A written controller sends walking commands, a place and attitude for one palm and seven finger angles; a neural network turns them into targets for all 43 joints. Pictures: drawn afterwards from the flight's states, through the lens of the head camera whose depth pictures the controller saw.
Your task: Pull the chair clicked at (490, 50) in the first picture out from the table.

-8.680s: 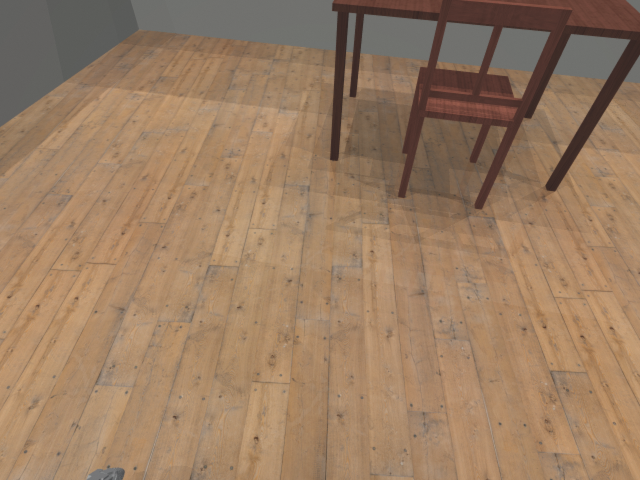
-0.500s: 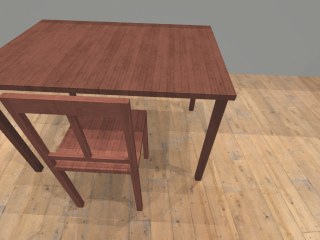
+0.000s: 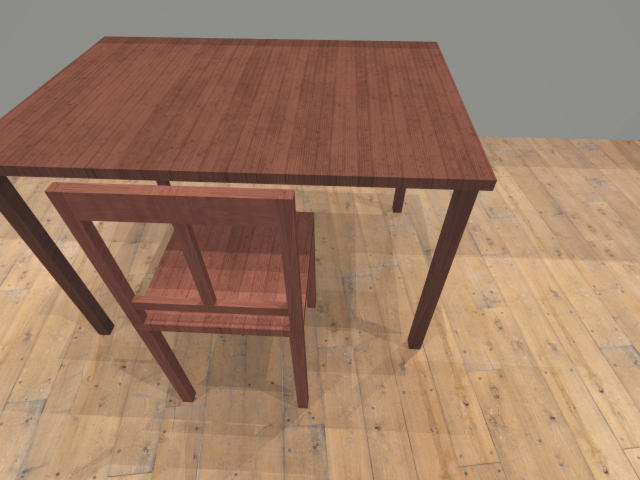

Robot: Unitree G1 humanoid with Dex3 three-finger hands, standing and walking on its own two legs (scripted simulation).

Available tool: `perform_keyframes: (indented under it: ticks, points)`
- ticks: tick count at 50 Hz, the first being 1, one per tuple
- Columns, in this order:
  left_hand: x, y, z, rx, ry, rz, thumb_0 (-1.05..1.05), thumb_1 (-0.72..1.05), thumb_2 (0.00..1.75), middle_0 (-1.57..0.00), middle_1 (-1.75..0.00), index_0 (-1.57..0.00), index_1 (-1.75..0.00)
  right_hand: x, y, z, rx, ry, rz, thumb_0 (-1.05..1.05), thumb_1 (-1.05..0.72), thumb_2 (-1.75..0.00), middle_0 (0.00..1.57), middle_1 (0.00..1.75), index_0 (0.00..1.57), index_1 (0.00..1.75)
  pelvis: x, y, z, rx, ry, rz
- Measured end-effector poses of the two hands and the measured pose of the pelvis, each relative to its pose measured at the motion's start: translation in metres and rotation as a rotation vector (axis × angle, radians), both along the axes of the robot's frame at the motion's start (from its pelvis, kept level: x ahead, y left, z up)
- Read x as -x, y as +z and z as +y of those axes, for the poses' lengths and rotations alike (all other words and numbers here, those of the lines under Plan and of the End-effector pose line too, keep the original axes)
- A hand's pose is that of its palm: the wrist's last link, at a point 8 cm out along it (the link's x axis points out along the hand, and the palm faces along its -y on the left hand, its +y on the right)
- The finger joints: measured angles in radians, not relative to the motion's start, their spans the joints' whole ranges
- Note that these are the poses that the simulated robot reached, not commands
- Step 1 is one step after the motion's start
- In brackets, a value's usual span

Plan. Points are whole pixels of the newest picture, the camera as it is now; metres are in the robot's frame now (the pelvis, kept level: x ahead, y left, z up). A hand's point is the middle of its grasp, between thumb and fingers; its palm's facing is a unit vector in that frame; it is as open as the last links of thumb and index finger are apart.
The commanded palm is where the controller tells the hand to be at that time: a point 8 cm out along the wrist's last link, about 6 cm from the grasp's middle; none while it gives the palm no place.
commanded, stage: come to a stop and stand still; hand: left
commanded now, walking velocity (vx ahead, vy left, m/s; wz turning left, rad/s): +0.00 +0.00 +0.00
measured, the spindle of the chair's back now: (196, 265) +0.51 +0.27 -0.10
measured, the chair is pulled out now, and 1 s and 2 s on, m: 0.00 0.00 0.00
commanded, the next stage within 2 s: look again from close up in 0.08 s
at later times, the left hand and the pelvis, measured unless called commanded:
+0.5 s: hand out of the picture +0.00 +0.14 -0.17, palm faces +0.03 -0.98 -0.17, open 7.4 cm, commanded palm none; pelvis +0.02 -0.01 +0.00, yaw +0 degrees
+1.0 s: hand out of the picture +0.06 +0.13 -0.17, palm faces +0.01 -0.98 -0.20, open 7.3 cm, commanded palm none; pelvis +0.06 -0.04 +0.01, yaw +0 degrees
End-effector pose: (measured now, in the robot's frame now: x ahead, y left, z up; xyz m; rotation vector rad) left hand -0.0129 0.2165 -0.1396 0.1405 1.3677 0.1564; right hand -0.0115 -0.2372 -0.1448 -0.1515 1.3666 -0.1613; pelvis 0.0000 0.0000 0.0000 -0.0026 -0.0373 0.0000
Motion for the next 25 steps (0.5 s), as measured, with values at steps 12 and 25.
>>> perform_keyframes:
  ticks: [12,25]
  points:
    - [-0.002,-0.002,-0.006,0.006,0.000,0.019,0.00,0.90,0.90,-0.20,-0.30,-0.20,-0.30,-0.001,-0.004,0.016,-0.043,-0.014,0.011,0.00,-0.91,-0.89,0.20,0.30,0.20,0.30,-0.005,0.001,-0.002,-0.007,0.003,-0.001]
    - [-0.012,-0.001,-0.026,0.019,0.013,0.039,0.00,0.90,0.90,-0.20,-0.30,-0.20,-0.30,-0.040,-0.002,0.004,-0.042,0.004,-0.032,0.00,-0.92,-0.89,0.20,0.30,0.20,0.30,-0.024,0.003,-0.015,-0.010,0.004,0.021]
